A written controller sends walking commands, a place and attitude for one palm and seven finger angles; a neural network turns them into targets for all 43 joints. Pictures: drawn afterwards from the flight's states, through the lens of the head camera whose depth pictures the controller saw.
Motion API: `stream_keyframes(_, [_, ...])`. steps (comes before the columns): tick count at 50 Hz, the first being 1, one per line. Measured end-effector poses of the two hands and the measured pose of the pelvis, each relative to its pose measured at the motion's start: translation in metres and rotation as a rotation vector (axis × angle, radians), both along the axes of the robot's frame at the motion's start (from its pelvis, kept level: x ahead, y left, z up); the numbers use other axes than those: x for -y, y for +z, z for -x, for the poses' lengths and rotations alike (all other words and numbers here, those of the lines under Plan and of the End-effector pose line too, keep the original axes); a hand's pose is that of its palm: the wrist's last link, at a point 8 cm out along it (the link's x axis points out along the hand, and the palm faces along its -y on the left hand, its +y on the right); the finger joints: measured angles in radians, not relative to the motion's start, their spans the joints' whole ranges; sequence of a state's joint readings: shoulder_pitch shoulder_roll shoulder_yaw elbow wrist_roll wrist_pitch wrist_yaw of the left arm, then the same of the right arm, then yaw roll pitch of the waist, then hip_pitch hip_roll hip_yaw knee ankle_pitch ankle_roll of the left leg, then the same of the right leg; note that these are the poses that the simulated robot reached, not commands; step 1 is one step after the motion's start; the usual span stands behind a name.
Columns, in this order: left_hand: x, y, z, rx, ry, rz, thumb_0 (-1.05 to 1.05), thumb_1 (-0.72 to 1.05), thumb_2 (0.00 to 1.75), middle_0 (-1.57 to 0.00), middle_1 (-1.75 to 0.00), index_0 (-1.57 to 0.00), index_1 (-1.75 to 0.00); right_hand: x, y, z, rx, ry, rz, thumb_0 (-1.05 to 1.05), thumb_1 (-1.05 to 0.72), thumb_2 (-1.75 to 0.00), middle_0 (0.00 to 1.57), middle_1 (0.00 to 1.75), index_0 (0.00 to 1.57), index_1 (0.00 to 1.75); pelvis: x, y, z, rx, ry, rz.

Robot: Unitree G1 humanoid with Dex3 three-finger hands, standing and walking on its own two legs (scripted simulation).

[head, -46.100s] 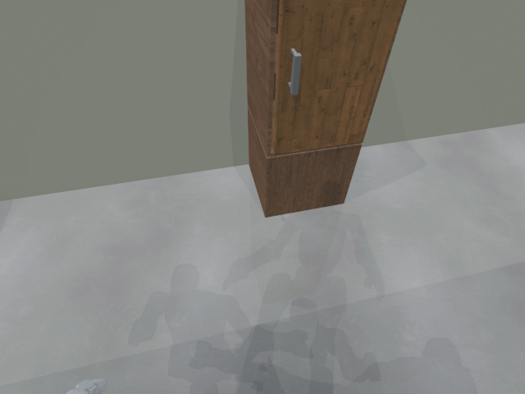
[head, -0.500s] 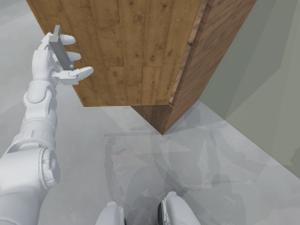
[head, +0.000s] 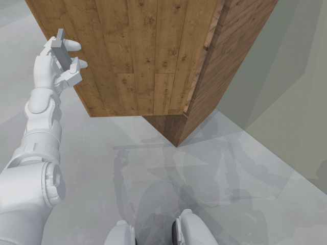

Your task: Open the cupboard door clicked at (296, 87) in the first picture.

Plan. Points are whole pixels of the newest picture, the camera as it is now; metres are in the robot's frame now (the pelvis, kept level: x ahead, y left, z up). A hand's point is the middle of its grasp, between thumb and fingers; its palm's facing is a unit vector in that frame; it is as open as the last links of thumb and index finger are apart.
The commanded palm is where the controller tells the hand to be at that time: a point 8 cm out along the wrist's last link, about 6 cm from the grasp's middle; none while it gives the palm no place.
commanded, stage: pull the door open along its arc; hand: left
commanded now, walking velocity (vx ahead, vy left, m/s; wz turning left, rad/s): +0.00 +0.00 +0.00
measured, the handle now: (68, 58) +0.55 +0.20 +0.07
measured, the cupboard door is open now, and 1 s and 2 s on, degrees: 48 89 89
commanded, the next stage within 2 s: open thumb and fingers to let go in 1.04 s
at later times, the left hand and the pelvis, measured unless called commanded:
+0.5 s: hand (87, 112) +0.40 +0.14 +0.08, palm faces +0.16 -0.99 +0.05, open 5.7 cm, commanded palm +0.34 +0.20 +0.08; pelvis +0.02 +0.00 +0.02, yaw +0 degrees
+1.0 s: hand (129, 155) +0.30 +0.05 +0.08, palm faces +0.36 -0.93 -0.01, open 5.7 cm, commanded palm +0.23 +0.08 +0.08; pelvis +0.02 -0.03 +0.02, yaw +3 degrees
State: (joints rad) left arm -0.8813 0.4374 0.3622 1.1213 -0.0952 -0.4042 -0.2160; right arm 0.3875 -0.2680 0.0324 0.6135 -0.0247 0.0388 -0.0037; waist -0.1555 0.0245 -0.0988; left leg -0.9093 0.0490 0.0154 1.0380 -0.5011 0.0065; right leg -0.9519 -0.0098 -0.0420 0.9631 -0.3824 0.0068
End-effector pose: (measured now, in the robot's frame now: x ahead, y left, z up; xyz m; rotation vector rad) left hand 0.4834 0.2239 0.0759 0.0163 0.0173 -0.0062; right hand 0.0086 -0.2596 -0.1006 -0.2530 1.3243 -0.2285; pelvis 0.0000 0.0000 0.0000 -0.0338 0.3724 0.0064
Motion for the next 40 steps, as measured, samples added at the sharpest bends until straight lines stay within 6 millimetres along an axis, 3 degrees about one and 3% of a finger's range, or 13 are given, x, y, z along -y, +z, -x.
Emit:
stream_keyframes(7, [0.001,0.000,0.008,0.004,-0.003,0.000,0.01,0.78,0.82,-0.39,-1.35,-0.37,-1.35,-0.002,0.002,-0.004,0.016,-0.013,-0.012,0.01,-0.90,-0.90,0.20,0.30,0.20,0.30,0.000,0.003,-0.004,0.007,-0.011,-0.004])
stream_keyframes(13, [0.005,-0.001,0.033,0.015,-0.014,0.005,0.01,0.77,0.79,-0.39,-1.35,-0.37,-1.35,-0.004,0.008,-0.020,0.067,-0.025,-0.037,0.01,-0.90,-0.90,0.20,0.30,0.20,0.30,-0.001,0.011,-0.011,0.029,-0.023,-0.010])
stream_keyframes(19, [0.015,-0.002,0.075,0.026,-0.034,0.022,0.01,0.74,0.76,-0.39,-1.35,-0.37,-1.35,-0.006,0.016,-0.055,0.168,0.001,-0.056,0.01,-0.90,-0.90,0.20,0.30,0.20,0.30,0.000,0.018,-0.016,0.066,-0.025,-0.015])
stream_keyframes(31, [0.060,-0.003,0.146,0.045,0.288,0.049,0.00,0.73,0.76,-0.40,-1.35,-0.40,-1.35,-0.023,0.023,-0.144,0.388,0.173,-0.103,0.01,-0.90,-0.90,0.20,0.30,0.20,0.30,0.009,0.019,-0.014,0.123,0.002,-0.030])
stream_keyframes(40, [0.093,0.000,0.182,0.022,0.418,0.026,0.00,0.73,0.78,-0.38,-1.35,-0.40,-1.35,-0.032,0.026,-0.172,0.456,0.246,-0.139,0.01,-0.90,-0.90,0.20,0.30,0.20,0.30,0.020,0.020,-0.014,0.155,0.024,-0.038])
